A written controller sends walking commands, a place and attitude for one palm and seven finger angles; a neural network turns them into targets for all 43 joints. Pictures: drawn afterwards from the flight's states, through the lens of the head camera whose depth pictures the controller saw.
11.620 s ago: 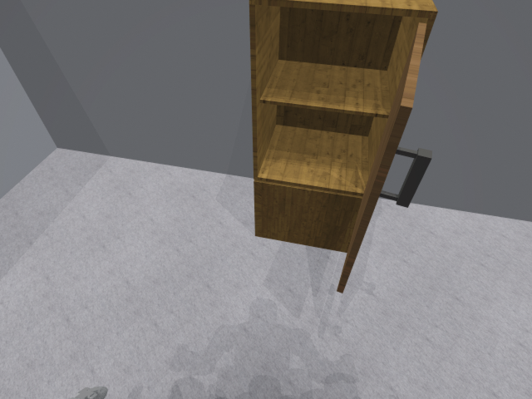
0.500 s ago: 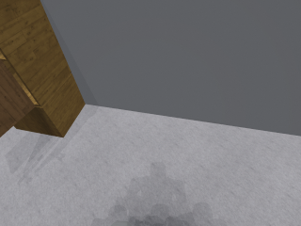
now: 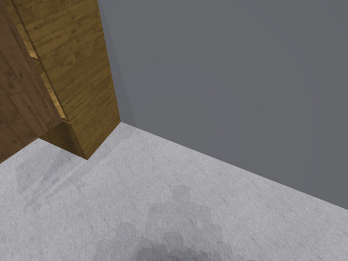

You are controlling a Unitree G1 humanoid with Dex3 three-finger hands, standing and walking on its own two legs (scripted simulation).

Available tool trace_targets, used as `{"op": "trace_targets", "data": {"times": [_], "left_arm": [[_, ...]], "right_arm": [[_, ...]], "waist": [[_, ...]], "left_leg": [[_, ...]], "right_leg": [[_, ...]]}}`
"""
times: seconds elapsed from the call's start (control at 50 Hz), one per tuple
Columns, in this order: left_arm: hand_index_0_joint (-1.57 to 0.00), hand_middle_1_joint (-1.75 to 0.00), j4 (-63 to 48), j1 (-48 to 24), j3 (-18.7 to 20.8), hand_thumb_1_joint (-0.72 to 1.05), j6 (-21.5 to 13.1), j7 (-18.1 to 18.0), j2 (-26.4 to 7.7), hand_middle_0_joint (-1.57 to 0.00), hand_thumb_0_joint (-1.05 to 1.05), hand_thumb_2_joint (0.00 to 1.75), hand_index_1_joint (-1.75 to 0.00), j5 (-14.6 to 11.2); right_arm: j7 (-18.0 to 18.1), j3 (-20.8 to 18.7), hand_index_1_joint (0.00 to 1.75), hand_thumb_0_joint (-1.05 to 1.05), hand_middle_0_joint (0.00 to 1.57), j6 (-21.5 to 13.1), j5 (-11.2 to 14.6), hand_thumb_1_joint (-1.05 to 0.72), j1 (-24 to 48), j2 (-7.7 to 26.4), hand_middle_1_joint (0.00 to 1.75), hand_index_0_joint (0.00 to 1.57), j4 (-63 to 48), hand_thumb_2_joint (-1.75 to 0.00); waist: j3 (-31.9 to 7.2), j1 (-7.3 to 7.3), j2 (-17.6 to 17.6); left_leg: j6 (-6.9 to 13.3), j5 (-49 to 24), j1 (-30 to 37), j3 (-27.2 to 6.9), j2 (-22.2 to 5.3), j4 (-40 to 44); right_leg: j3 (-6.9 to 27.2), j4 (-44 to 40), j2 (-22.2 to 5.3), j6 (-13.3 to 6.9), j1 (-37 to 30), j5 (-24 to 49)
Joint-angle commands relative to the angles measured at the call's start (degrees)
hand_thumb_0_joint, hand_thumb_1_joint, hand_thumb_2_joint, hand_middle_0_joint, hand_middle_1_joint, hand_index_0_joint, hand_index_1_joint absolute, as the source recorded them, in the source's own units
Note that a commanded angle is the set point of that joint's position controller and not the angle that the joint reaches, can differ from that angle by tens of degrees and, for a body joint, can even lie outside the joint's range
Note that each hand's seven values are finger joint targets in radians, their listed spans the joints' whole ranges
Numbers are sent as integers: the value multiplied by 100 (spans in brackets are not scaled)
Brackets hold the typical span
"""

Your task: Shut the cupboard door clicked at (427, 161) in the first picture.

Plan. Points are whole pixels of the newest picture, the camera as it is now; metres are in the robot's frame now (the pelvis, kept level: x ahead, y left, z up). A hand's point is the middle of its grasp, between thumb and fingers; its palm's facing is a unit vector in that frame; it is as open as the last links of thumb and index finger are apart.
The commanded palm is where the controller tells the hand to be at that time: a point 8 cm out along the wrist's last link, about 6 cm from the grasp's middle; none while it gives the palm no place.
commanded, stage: walk to a spot facing it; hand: left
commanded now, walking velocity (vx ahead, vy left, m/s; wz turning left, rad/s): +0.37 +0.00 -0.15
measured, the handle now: out of the picture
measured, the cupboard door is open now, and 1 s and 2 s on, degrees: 80 80 80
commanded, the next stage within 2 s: turn to face it in 0.26 s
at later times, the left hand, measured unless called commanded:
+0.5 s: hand (149, 195) +0.33 +0.10 -0.16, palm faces -0.12 -0.97 -0.21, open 7.4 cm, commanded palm none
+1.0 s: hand (114, 226) +0.23 +0.19 -0.19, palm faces +0.28 -0.94 -0.20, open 7.3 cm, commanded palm none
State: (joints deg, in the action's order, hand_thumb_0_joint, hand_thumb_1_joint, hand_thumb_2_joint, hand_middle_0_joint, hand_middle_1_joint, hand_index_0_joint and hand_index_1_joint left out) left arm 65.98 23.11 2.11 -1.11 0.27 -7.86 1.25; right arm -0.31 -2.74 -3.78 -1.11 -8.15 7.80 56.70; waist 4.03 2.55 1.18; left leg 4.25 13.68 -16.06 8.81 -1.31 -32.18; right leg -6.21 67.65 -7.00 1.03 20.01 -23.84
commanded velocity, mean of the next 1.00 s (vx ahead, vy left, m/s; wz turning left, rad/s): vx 0.09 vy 0.00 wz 0.32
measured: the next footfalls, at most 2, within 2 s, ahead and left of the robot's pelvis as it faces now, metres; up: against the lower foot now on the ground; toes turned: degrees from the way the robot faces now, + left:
right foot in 0.46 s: +0.31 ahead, -0.17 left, +0.00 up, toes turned -13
left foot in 0.90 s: +0.28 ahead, +0.08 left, +0.00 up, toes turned +18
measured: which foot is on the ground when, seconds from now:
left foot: down 0.00-0.46, up 0.48-0.88, down 0.90-1.00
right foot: up 0.00-0.44, down 0.46-0.90, up 0.92-1.00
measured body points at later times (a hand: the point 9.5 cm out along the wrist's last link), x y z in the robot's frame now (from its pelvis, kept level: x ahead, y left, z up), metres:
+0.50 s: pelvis +0.19 -0.06 -0.01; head +0.22 -0.08 +0.44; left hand +0.33 +0.16 -0.14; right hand +0.05 -0.24 -0.17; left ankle +0.06 +0.07 -0.70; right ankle +0.27 -0.16 -0.73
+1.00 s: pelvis +0.22 -0.02 -0.01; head +0.23 +0.02 +0.44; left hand +0.22 +0.24 -0.17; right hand +0.37 -0.26 -0.12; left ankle +0.24 +0.07 -0.73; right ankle +0.25 -0.16 -0.67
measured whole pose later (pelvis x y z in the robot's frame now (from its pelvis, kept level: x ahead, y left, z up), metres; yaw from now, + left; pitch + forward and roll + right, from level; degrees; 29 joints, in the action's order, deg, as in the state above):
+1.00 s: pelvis +0.22 -0.02 -0.01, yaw +13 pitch -1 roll -2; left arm 55.9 10.9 5.0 4.2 -0.6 -14.2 1.4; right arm -0.5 -4.0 1.0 -1.5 -9.4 11.9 52.2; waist 3.9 0.0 2.7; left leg 3.0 16.7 -20.0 4.3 -2.2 -37.6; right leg -8.5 59.6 -7.4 3.7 26.1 -27.5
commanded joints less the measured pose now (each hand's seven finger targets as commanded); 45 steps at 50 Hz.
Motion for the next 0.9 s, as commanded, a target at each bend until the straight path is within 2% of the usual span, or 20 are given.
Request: {"op": "trace_targets", "data": {"times": [0.0, 0.06, 0.18, 0.28, 0.34, 0.36, 0.38, 0.4, 0.42, 0.44, 0.46, 0.5, 0.54, 0.6, 0.7, 0.78, 0.82, 0.84, 0.86, 0.88], "left_arm": [[-20, -30, -457, -48, 123, 90, -68, -5, -198, -20, 0, 90, -30, 55], [-20, -30, -618, -204, 191, 90, 38, 22, -216, -20, 0, 90, -30, 62], [-20, -30, -1006, -1121, 231, 90, 96, 76, -363, -20, 0, 90, -30, 29], [-20, -30, -1288, -1921, 160, 90, 43, 89, -315, -20, 0, 90, -30, 4], [-20, -30, -1298, -1913, 138, 90, -14, 78, -313, -20, 0, 90, -30, -2], [-20, -30, -1240, -1731, 129, 90, -56, 57, -355, -20, 0, 90, -30, -4], [-20, -30, -1080, -1234, 130, 90, -126, 39, -426, -20, 0, 90, -30, 17], [-20, -30, -836, -509, 174, 90, -216, 7, -618, -20, 0, 90, -30, 43], [-20, -30, -598, 195, 280, 90, -315, -65, -1098, -20, 0, 90, -30, 70], [-20, -30, -451, 726, 397, 90, -351, -90, -1645, -20, 0, 90, -30, 11], [-20, -30, -550, 515, 337, 90, -286, -130, -1602, -20, 0, 90, -30, -73], [-20, -30, -757, -278, 280, 90, -232, -181, -1305, -20, 0, 90, -30, -58], [-20, -30, -921, -846, 198, 90, -194, -219, -978, -20, 0, 90, -30, -67], [-20, -30, -1092, -1354, 189, 90, -135, -239, -849, -20, 0, 90, -30, -15], [-20, -30, -1221, -1433, 298, 90, 0, -234, -982, -20, 0, 90, -30, 32], [-20, -30, -1284, -1291, 398, 90, 81, -230, -1243, -20, 0, 90, -30, 71], [-20, -30, -1320, -1235, 432, 90, 125, -209, -1344, -20, 0, 90, -30, 50], [-20, -30, -1340, -1213, 432, 90, 164, -190, -1324, -20, 0, 90, -30, 10], [-20, -30, -1423, -1179, 405, 90, 221, -167, -1134, -20, 0, 90, -30, -36], [-20, -30, -1728, -1346, 320, 90, 260, -119, -759, -20, 0, 90, -30, -73]], "right_arm": [[137, -114, 30, 0, 20, -79, 9, -90, -929, 692, 30, 20, 162, -90], [145, -144, 30, 0, 20, -117, 16, -90, -1006, 598, 30, 20, 141, -90], [178, -123, 30, 0, 20, -141, 26, -90, -1421, 713, 30, 20, 304, -90], [186, -119, 30, 0, 20, -87, -39, -90, -1914, 740, 30, 20, 533, -90], [197, -113, 30, 0, 20, -36, -66, -90, -1971, 785, 30, 20, 634, -90], [203, -94, 30, 0, 20, -12, -59, -90, -2007, 780, 30, 20, 670, -90], [213, -63, 30, 0, 20, -7, -31, -90, -2002, 774, 30, 20, 695, -90], [202, -47, 30, 0, 20, -26, 26, -90, -1916, 752, 30, 20, 696, -90], [164, -24, 30, 0, 20, -41, 93, -90, -1954, 572, 30, 20, 634, -90], [172, -30, 30, 0, 20, -22, 148, -90, -2220, 370, 30, 20, 512, -90], [244, -34, 30, 0, 20, 74, 175, -90, -2027, 578, 30, 20, 438, -90], [190, -29, 30, 0, 20, 178, 140, -90, -1566, 321, 30, 20, 393, -90], [139, -73, 30, 0, 20, 361, 81, -90, -1426, 322, 30, 20, 389, -90], [60, -91, 30, 0, 20, 553, 30, -90, -1666, 179, 30, 20, 378, -90], [-43, -161, 30, 0, 20, 647, -16, -90, -1112, 304, 30, 20, 16, -90], [-81, -195, 30, 0, 20, 578, 10, -90, -567, 500, 30, 20, -368, -90], [-72, -216, 30, 0, 20, 543, 3, -90, -605, 634, 30, 20, -453, -90], [-72, -246, 30, 0, 20, 512, -7, -90, -781, 762, 30, 20, -451, -90], [-72, -327, 30, 0, 20, 464, -17, -90, -1080, 1128, 30, 20, -417, -90], [-17, -463, 30, 0, 20, 432, -54, -90, -1308, 1759, 30, 20, -475, -90]], "waist": [[93, -207, -566], [241, -123, -674], [383, -236, -548], [506, -511, -657], [436, -507, -741], [341, -418, -637], [38, -190, -490], [-453, 133, -375], [-1164, 367, 330], [-1881, 322, 1243], [-1799, 298, 599], [-1070, 170, 570], [-568, -128, 367], [-500, -471, 575], [-203, -394, 861], [-214, -215, 798], [-349, -272, 540], [-486, -386, 162], [-568, -551, -1084], [-337, -719, -2751]], "left_leg": [[355, -222, 369, -1418, -1586, 2253], [405, 16, 341, -1216, -1490, 2573], [489, -1133, 1195, -788, -1532, 2447], [427, -2351, 1695, -421, -1621, 2030], [348, -3085, 1720, -254, -1637, 1574], [312, -3593, 1558, -313, -1580, 1222], [210, -4051, 1492, -299, -1422, 631], [17, -3868, 1178, -224, -1180, -185], [-253, -2246, 7, -41, -738, -1464], [-472, 1932, -897, -81, 63, -3123], [-423, 2214, -788, -801, -110, -3775], [-519, 1688, -1285, -903, -361, -4343], [-581, 1267, -1125, -944, -537, -4190], [-698, 887, -791, -728, -503, -3531], [-763, 728, -832, -418, -515, -2457], [-720, 1043, -749, -318, -493, -1474], [-703, 661, -307, -194, -369, -726], [-676, 206, 211, -241, -289, -51], [-465, -233, 669, -1204, -734, 904], [211, -1773, 834, -3241, -2122, 1618]], "right_leg": [[373, 101, -295, 42, 1112, 772], [437, -159, -303, 100, 1471, 1389], [421, -1147, -235, 175, 2068, 1852], [140, -2436, -37, 8, 1795, 1642], [-50, -3063, 214, -162, 1096, 1373], [-143, -3278, 338, -195, 576, 1349], [-253, -3652, 493, -202, -173, 1641], [-213, -4030, 443, -197, -1286, 2382], [675, -3796, -577, -455, -2866, 4306], [2122, -3903, -2133, -1166, -3764, 6689], [1864, -4164, -2298, -1494, -3115, 7016], [1468, -4514, -2014, -1326, -2152, 5508], [848, -4972, -1783, -1021, -996, 4054], [52, -5250, -1459, -716, -273, 2704], [-288, -5390, -1458, -693, -147, 1188], [-226, -4930, -1703, -760, -530, 1240], [-382, -4383, -1664, -618, -541, 1351], [-525, -3818, -1512, -432, -335, 1242], [-717, -2707, -1032, -105, 239, 584], [-735, -1293, -135, 408, 1556, -1374]]}}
